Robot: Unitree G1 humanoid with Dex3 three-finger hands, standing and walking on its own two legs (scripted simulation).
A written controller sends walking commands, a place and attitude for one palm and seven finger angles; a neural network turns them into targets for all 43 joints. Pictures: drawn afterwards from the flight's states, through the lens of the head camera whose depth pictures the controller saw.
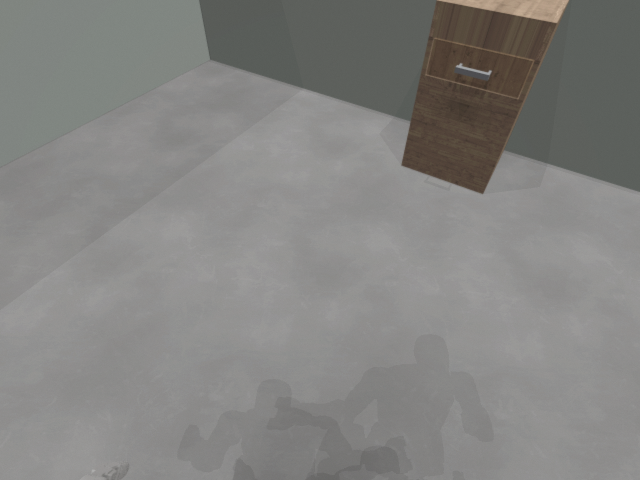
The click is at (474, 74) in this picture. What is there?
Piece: drawer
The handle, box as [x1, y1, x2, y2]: [454, 63, 491, 80]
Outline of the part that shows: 454,71 486,80 491,72 490,70 488,72 484,72 463,67 461,63 455,67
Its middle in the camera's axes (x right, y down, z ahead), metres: +0.61 -0.68 +1.56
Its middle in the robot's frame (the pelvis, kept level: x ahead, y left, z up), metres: +1.63 -0.54 -0.19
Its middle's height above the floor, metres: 0.57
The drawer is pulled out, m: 0.00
